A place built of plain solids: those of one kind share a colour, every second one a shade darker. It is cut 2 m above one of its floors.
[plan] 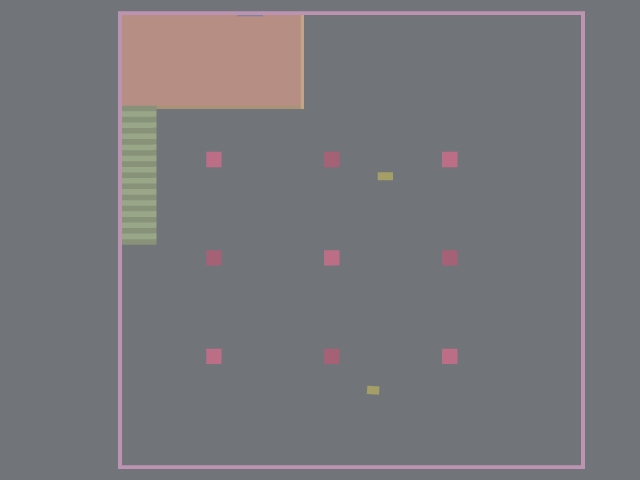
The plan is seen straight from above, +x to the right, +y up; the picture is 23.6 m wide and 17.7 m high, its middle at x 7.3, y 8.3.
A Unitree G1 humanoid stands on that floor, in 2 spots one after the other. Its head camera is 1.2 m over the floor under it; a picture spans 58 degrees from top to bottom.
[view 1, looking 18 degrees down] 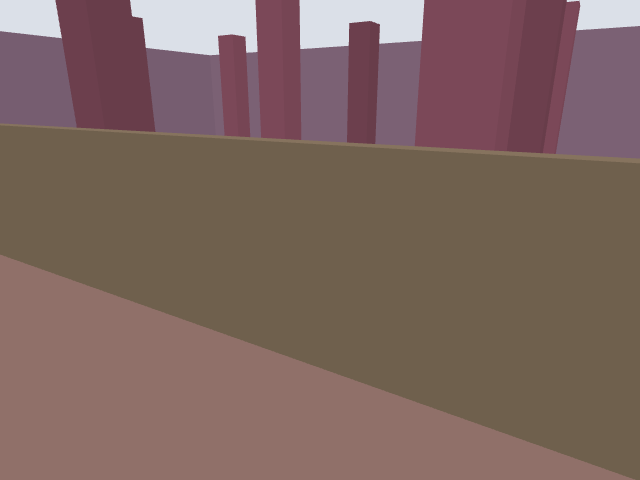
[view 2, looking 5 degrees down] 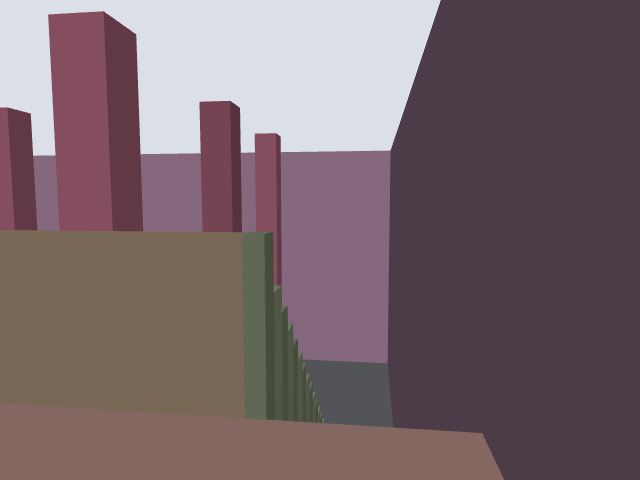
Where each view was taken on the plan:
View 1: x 2.58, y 14.75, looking -59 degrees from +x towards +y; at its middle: piece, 1.84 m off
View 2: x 0.57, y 15.50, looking -83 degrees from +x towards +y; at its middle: wall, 15.68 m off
